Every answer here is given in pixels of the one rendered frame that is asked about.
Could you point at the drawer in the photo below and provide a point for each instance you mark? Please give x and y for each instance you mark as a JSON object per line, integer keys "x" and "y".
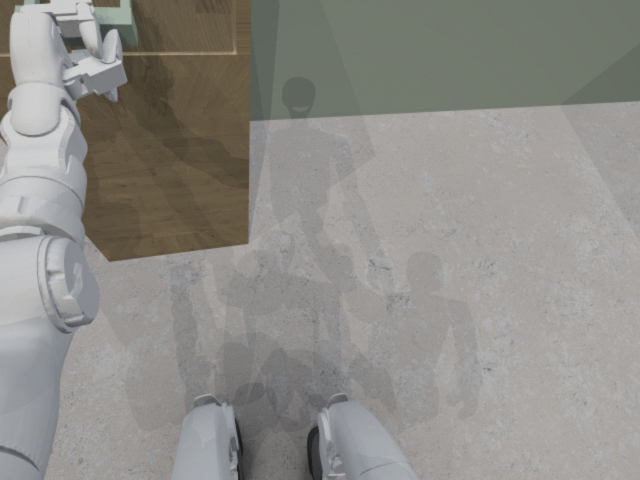
{"x": 162, "y": 25}

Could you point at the robot right shin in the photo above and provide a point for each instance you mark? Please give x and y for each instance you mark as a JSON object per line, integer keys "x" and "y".
{"x": 332, "y": 470}

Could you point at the left robot forearm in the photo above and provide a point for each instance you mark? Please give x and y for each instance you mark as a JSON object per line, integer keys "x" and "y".
{"x": 43, "y": 182}

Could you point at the robot left thigh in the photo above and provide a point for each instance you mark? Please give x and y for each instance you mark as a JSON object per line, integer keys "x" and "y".
{"x": 207, "y": 440}

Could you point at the left robot upper arm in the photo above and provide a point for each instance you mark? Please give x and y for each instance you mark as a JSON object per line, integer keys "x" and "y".
{"x": 47, "y": 292}

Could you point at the cabinet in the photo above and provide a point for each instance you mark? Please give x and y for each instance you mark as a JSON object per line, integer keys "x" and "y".
{"x": 167, "y": 165}

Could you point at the left robot hand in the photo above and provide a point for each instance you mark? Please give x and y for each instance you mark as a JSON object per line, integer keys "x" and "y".
{"x": 38, "y": 53}

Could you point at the handle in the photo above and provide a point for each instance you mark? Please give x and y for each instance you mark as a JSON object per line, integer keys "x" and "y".
{"x": 120, "y": 18}

